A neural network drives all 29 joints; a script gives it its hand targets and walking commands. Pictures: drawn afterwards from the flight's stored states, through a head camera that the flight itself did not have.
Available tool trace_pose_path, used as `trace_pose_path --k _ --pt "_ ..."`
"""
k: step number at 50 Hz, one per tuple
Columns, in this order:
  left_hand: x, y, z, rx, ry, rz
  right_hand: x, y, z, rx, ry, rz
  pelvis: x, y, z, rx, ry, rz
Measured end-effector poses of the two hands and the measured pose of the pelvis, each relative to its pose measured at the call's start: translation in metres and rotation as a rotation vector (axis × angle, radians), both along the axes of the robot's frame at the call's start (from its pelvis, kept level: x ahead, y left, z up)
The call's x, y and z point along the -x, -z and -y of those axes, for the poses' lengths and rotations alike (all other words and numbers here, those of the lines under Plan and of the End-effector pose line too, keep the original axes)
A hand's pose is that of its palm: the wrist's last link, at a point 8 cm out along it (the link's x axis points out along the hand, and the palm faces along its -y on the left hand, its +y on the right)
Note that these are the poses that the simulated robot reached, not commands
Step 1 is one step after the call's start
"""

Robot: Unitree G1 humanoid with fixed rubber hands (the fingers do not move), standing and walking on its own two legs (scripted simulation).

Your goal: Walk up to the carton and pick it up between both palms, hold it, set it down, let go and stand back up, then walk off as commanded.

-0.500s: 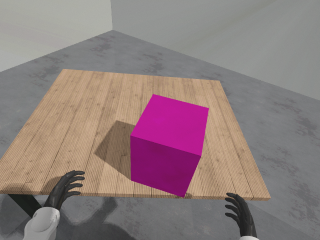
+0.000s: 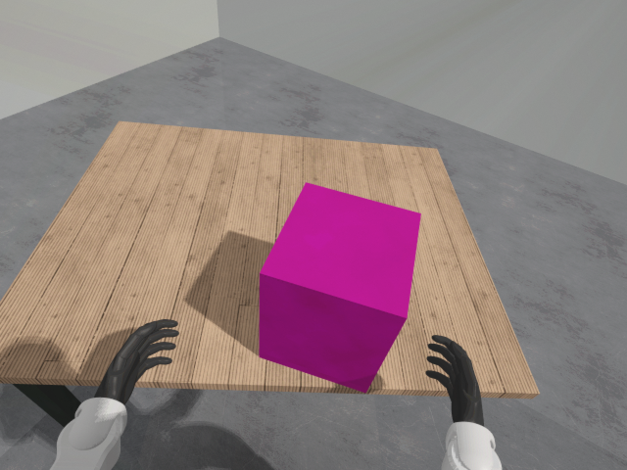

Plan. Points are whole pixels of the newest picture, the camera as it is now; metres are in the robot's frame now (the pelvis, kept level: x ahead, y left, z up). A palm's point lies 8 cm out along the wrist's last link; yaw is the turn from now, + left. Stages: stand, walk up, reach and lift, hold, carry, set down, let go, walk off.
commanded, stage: reach and lift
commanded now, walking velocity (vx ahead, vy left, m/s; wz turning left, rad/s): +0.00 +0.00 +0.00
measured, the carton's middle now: (336, 288) +0.41 -0.06 -0.05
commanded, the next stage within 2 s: none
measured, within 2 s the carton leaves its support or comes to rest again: neither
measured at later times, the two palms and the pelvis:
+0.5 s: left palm (133, 324) +0.29 +0.23 +0.02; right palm (449, 355) +0.26 -0.19 +0.01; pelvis +0.01 +0.00 +0.00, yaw +0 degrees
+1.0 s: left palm (166, 241) +0.37 +0.20 +0.09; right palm (459, 291) +0.32 -0.19 +0.08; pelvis -0.01 +0.00 +0.00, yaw +0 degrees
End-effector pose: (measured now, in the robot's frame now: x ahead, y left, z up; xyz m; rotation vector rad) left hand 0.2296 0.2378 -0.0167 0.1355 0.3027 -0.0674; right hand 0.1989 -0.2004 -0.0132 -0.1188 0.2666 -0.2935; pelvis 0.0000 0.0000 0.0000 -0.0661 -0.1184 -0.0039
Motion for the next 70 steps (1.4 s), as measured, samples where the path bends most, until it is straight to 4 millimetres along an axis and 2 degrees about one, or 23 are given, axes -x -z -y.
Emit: trace_pose_path --k 23,34,46,57,70 --pt "-0.059 -0.028 0.004 0.011 -0.016 0.02 -0.053 -0.021 -0.01 -0.02 -0.017 0.036 -0.008 -0.003 -0.002 0.003 0.0 -0.021" --pt "-0.087 -0.061 0.014 0.009 0.0 0.068 -0.082 -0.048 -0.017 -0.024 -0.033 0.068 0.0 -0.005 -0.001 0.002 0.0 -0.016" --pt "-0.129 -0.108 0.037 0.004 0.047 0.13 -0.108 -0.084 -0.009 -0.007 -0.019 0.083 0.006 -0.005 -0.001 0.001 0.0 -0.008" --pt "-0.16 -0.111 0.047 -0.002 0.051 0.094 -0.133 -0.101 -0.002 -0.005 -0.013 0.095 0.002 -0.005 0.0 0.0 0.002 -0.037" --pt "-0.195 -0.113 0.057 0.005 0.063 0.11 -0.167 -0.099 0.006 -0.003 -0.006 0.072 -0.009 -0.006 0.001 -0.001 0.008 -0.132"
